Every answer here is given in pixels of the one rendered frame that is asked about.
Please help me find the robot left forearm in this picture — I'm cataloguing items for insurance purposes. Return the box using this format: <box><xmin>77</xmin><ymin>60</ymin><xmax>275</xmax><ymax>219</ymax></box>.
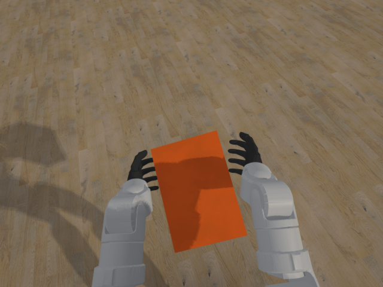
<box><xmin>92</xmin><ymin>178</ymin><xmax>153</xmax><ymax>287</ymax></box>

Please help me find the robot left hand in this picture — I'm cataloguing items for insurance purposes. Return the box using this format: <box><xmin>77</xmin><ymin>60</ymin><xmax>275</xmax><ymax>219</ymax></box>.
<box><xmin>127</xmin><ymin>150</ymin><xmax>159</xmax><ymax>191</ymax></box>

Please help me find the carton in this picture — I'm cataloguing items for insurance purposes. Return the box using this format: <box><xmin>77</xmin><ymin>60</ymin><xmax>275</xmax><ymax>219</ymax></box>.
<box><xmin>151</xmin><ymin>131</ymin><xmax>247</xmax><ymax>253</ymax></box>

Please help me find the robot right hand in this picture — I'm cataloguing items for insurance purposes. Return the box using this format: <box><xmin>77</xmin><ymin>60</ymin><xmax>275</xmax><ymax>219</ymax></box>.
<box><xmin>228</xmin><ymin>132</ymin><xmax>262</xmax><ymax>175</ymax></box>

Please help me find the robot right forearm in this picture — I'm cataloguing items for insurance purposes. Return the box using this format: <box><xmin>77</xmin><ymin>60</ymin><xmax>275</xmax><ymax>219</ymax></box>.
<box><xmin>240</xmin><ymin>162</ymin><xmax>320</xmax><ymax>287</ymax></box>

